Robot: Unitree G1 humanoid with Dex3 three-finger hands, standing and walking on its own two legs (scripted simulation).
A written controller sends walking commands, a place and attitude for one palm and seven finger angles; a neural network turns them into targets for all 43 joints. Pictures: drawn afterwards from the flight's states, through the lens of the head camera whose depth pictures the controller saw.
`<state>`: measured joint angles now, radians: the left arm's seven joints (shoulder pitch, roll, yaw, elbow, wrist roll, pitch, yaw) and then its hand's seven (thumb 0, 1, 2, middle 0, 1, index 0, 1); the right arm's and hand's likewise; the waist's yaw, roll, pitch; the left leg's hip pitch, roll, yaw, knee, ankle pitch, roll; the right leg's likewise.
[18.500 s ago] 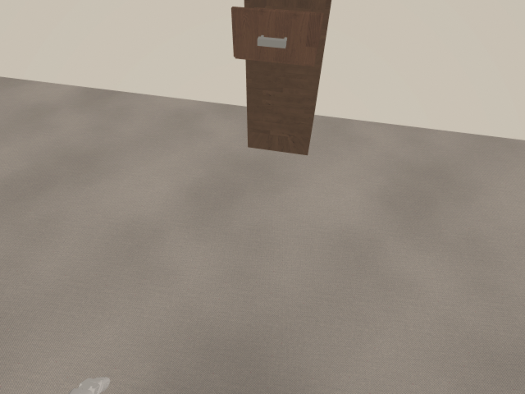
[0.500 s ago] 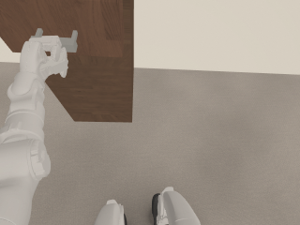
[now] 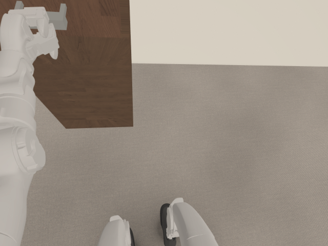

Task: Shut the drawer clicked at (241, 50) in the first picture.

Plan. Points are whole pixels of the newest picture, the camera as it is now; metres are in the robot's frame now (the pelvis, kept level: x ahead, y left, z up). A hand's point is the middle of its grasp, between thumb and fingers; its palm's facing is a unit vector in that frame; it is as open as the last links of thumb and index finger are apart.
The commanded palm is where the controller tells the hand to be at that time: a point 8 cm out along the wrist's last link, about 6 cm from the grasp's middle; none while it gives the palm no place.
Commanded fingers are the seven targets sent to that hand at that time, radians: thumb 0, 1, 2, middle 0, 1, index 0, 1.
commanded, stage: push the drawer shut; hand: left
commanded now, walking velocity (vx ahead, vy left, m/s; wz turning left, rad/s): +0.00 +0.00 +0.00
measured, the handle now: (40, 13) +0.64 +0.19 +0.09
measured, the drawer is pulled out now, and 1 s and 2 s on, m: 0.01 0.00 0.00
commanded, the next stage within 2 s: pull the fist back off the drawer in 0.26 s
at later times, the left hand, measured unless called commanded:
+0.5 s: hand (47, 35) +0.58 +0.17 +0.09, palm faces -0.07 -1.00 -0.04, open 3.3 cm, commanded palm +0.60 +0.19 +0.09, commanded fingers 0.00 0.90 0.90 -1.40 -1.60 -1.40 -1.60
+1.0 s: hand (58, 38) +0.56 +0.15 +0.09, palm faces -0.08 -1.00 -0.03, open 3.2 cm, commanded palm +0.54 +0.19 +0.09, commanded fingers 0.00 0.90 0.90 -1.40 -1.60 -1.40 -1.60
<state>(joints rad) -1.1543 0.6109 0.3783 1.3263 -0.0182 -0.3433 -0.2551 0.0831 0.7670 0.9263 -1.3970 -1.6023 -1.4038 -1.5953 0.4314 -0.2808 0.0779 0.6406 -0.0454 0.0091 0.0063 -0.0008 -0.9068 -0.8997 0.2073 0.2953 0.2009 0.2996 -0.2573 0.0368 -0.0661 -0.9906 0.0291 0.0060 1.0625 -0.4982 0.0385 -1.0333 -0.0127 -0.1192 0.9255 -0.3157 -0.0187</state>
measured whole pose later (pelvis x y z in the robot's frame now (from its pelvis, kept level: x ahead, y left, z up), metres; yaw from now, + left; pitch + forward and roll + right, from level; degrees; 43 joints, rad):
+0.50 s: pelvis -0.01 +0.00 -0.01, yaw +1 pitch +27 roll -5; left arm -1.29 0.68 0.30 1.38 -0.01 -0.28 -0.26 0.05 0.60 0.95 -1.40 -1.60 -1.40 -1.60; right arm 0.43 -0.29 0.09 0.66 -0.05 -0.02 0.00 0.00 -0.91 -0.90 0.21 0.30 0.20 0.30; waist -0.28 0.04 -0.07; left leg -1.08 0.03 -0.03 1.10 -0.49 0.03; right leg -1.10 -0.02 -0.15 0.94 -0.31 -0.03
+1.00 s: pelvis +0.00 +0.00 +0.00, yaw -1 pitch +24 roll -4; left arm -1.08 0.58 0.38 1.21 -0.04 -0.31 -0.24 0.03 0.83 0.92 -1.40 -1.60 -1.40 -1.60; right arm 0.46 -0.27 0.08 0.60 -0.04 0.04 0.04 0.00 -0.91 -0.90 0.21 0.30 0.20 0.30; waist -0.25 0.04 -0.08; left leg -0.97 0.04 0.02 1.04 -0.50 0.04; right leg -1.02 0.00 -0.11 0.90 -0.31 -0.02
